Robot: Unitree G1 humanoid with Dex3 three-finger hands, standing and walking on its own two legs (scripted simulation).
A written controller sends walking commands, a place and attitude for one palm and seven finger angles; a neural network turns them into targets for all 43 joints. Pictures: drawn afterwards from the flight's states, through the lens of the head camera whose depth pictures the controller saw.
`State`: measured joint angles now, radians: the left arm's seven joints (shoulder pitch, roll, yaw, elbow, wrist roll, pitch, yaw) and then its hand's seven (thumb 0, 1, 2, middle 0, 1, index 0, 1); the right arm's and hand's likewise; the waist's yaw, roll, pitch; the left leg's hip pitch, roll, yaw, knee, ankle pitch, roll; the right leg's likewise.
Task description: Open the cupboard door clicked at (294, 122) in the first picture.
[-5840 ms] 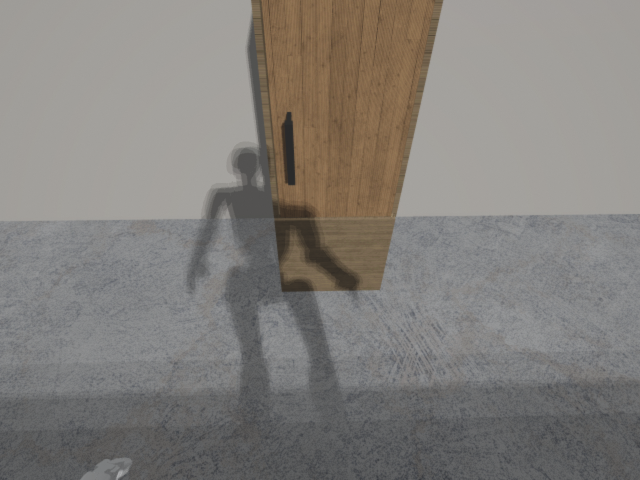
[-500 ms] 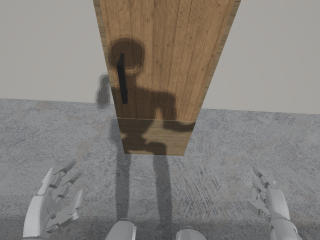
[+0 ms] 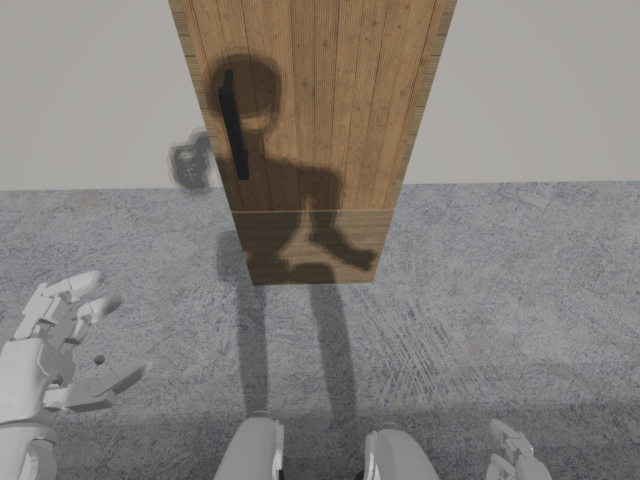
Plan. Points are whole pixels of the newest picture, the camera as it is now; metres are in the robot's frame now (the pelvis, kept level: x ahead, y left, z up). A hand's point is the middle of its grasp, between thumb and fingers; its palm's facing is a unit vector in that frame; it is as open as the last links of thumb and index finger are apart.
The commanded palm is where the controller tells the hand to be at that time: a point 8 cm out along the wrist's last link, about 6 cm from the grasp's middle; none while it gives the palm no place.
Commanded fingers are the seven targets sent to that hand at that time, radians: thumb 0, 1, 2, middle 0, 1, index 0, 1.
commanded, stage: raise the hand with hooked fingers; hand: left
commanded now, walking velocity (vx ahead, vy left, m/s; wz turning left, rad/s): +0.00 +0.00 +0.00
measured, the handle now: (236, 129) +0.62 +0.17 +0.02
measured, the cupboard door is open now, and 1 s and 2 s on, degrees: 0 0 0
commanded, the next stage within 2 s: move the hooked fingers beside the handle in 1.20 s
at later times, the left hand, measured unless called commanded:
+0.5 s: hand (74, 339) +0.26 +0.30 +0.02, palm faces +0.08 -0.99 -0.06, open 13.9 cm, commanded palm +0.25 +0.35 +0.04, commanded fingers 0.00 -0.50 0.30 -0.30 -1.20 -0.30 -1.20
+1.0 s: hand (88, 304) +0.30 +0.29 +0.03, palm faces +0.09 -0.99 -0.06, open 14.0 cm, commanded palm +0.28 +0.34 +0.04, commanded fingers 0.00 -0.50 0.30 -0.30 -1.20 -0.30 -1.20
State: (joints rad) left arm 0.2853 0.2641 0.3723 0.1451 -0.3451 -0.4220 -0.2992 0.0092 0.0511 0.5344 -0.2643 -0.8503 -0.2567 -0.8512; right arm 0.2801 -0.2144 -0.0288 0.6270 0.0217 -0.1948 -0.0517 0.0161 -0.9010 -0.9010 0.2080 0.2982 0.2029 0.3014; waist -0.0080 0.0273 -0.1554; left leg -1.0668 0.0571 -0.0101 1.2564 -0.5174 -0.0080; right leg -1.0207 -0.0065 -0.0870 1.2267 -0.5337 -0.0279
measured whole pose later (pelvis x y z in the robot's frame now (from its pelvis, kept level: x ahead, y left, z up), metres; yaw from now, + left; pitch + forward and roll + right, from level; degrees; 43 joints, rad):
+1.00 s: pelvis +0.01 +0.02 +0.00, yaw +0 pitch +22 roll -3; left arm 0.04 0.37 0.44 0.33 -0.36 -0.42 -0.44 -0.01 -0.50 0.30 -0.30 -1.20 -0.30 -1.20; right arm 0.24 -0.27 0.00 0.57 0.03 -0.17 -0.04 0.01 -0.90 -0.90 0.21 0.30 0.20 0.30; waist -0.02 0.01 -0.16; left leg -1.12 0.05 -0.01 1.28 -0.55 0.02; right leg -1.05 -0.01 -0.09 1.22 -0.55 0.00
